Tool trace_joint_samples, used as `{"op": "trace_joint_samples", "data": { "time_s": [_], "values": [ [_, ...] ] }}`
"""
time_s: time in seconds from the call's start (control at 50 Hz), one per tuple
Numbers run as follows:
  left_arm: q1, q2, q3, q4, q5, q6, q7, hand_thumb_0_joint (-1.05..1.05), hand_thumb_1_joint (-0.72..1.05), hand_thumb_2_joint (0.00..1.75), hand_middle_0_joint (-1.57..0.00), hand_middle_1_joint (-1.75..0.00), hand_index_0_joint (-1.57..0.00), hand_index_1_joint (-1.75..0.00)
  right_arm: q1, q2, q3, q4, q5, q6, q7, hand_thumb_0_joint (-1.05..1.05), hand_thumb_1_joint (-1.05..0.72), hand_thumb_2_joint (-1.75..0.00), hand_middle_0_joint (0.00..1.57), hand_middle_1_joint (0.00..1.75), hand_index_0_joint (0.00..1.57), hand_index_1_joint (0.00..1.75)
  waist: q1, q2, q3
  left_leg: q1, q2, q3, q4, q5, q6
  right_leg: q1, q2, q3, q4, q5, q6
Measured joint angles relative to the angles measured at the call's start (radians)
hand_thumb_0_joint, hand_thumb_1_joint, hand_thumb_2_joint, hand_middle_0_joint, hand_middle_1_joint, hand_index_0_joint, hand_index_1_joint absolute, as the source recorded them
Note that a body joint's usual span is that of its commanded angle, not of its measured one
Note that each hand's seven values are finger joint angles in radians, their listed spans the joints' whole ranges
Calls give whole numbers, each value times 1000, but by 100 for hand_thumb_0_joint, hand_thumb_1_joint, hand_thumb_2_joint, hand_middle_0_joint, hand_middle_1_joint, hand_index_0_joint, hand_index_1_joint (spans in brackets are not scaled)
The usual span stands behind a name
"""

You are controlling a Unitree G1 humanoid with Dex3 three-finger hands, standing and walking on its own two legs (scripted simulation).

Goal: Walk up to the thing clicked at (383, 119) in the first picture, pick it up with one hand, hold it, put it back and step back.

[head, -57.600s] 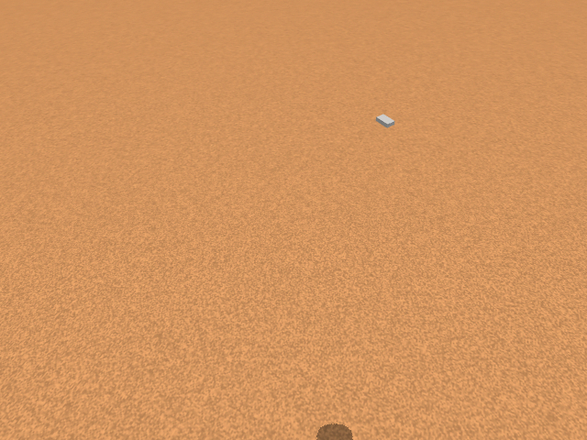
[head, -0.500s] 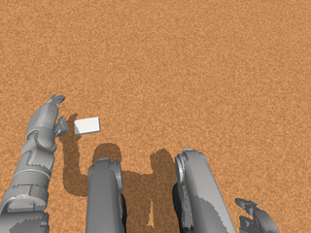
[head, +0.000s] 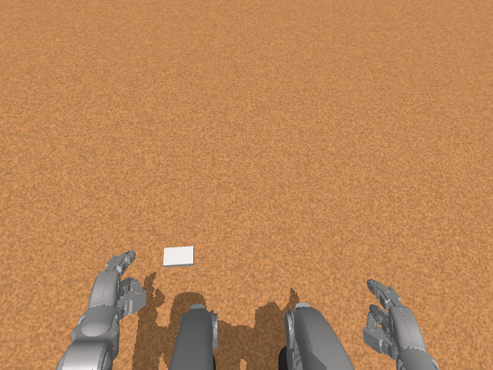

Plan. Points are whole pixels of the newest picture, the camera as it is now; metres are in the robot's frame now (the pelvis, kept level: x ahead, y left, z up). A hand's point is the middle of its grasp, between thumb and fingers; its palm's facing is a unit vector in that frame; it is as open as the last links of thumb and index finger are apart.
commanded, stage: home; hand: left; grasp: from above
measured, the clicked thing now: (179, 256) +0.48 +0.22 -0.60
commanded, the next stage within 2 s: none
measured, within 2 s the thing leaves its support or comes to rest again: neither
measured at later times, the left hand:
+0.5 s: hand (98, 321) +0.21 +0.20 +0.06, palm faces +0.09 -0.97 -0.21, open 7.3 cm
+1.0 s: hand (100, 328) +0.20 +0.20 +0.06, palm faces +0.08 -0.98 -0.20, open 7.3 cm
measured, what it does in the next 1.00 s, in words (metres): rises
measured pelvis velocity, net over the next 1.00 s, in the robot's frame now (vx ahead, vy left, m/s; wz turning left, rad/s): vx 0.05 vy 0.01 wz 0.04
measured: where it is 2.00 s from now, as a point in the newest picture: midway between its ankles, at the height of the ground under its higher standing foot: outside the picture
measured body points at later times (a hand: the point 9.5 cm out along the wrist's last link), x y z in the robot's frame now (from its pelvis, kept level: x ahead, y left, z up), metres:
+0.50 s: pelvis +0.05 +0.01 +0.11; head +0.07 +0.02 +0.56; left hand +0.20 +0.25 +0.08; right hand +0.22 -0.23 +0.05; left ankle +0.06 +0.13 -0.57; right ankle +0.05 -0.13 -0.57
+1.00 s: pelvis +0.05 +0.01 +0.11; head +0.06 +0.02 +0.56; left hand +0.20 +0.25 +0.08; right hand +0.21 -0.23 +0.05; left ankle +0.06 +0.13 -0.57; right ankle +0.05 -0.13 -0.57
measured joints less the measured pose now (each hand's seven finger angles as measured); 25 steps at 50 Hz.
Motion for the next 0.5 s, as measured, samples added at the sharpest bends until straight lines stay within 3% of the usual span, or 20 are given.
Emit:
{"op": "trace_joint_samples", "data": {
  "time_s": [0.22, 0.38, 0.5],
  "values": [
    [245, -30, -15, -178, -27, 45, -1, 1, 91, 90, -21, -30, -21, -30, 128, -2, -1, -11, -8, -47, -71, 1, -90, -90, 20, 30, 21, 30, -14, 12, 6, 349, 5, 15, -287, 51, 8, 354, 1, 2, -302, 61, 5],
    [416, -43, -39, -330, -29, 79, -13, 1, 91, 90, -21, -30, -21, -30, 175, -11, -12, -32, -16, -79, -99, 1, -90, -90, 20, 30, 21, 30, 1, 27, -2, 545, 4, 25, -437, 82, 15, 555, -1, 6, -464, 100, 11],
    [459, -41, -43, -366, -26, 96, -37, 1, 91, 90, -21, -30, -21, -30, 161, -10, -11, -40, -25, -106, -103, 1, -90, -90, 20, 30, 21, 30, 16, 31, 0, 611, -2, 25, -478, 92, 17, 622, -6, 4, -506, 108, 14]
  ]
}}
